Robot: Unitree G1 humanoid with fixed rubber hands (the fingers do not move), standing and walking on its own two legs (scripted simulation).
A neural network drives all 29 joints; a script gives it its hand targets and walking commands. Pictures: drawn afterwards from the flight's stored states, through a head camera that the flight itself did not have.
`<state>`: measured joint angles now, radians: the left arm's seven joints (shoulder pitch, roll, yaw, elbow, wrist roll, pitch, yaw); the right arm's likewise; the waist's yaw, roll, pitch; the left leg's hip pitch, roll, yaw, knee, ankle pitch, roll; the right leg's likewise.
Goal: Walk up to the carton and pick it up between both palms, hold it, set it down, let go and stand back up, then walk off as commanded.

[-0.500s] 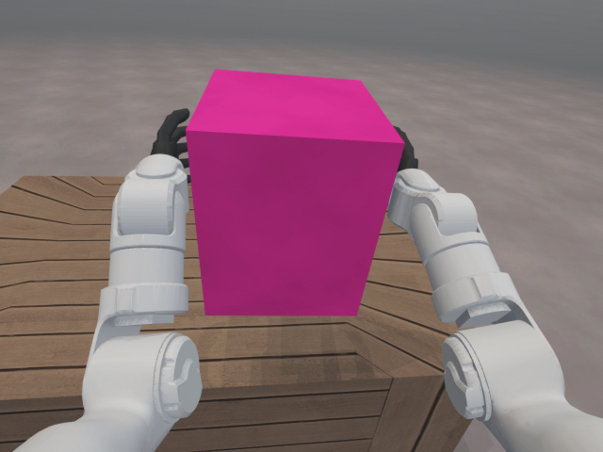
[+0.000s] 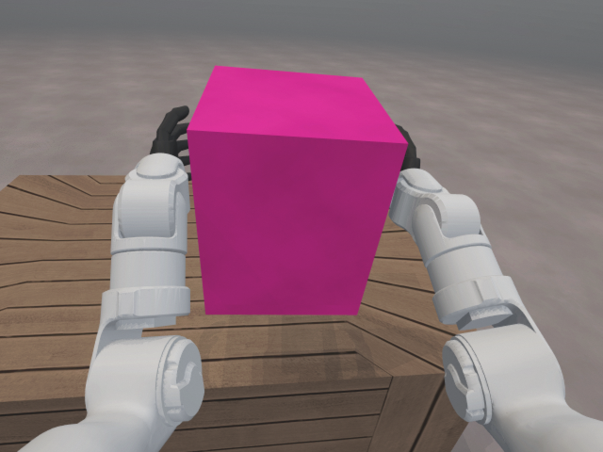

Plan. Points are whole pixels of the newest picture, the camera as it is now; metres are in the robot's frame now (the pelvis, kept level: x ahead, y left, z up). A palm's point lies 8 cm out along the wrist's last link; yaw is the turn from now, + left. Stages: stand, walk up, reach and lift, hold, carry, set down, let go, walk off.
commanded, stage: hold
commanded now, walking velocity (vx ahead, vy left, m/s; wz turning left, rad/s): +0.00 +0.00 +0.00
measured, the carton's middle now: (286, 191) +0.39 +0.01 +0.24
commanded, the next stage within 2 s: set down in 1.16 s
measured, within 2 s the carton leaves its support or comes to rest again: neither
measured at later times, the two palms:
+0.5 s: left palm (161, 166) +0.37 +0.16 +0.28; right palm (397, 180) +0.37 -0.13 +0.27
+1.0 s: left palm (164, 169) +0.37 +0.16 +0.28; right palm (399, 182) +0.37 -0.14 +0.27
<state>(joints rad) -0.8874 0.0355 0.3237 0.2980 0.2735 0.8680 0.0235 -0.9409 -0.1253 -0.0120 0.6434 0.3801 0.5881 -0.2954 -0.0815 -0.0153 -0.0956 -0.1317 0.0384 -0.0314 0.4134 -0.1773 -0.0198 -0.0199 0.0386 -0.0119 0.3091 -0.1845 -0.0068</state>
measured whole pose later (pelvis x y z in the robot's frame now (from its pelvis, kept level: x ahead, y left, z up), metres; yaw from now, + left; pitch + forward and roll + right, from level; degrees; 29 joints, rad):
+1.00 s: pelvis +0.00 +0.00 +0.00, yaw +0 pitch -6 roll -2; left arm -0.88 0.03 0.33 0.31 0.29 0.87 0.01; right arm -0.94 -0.13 0.01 0.67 0.39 0.59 -0.29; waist -0.08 -0.02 -0.10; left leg -0.12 0.03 -0.03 0.41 -0.18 -0.02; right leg -0.01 0.03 -0.01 0.31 -0.19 0.00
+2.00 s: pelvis +0.01 +0.00 +0.00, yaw +1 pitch -8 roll -1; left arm -0.79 -0.01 0.27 0.27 0.32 0.59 -0.01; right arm -0.70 -0.01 -0.10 0.63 0.16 0.16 -0.22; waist -0.04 -0.09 0.09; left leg -0.06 0.02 -0.04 0.37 -0.17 -0.01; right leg 0.04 0.02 -0.02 0.29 -0.19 0.00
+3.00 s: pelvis +0.01 +0.01 +0.00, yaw +1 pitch -3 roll -1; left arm -0.75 -0.02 0.33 0.60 0.31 0.32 0.00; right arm -0.71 0.09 -0.35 0.84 -0.10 0.02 -0.15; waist 0.01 -0.07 0.03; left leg -0.14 0.01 -0.04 0.33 -0.14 -0.01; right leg -0.04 0.01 -0.02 0.27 -0.18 0.00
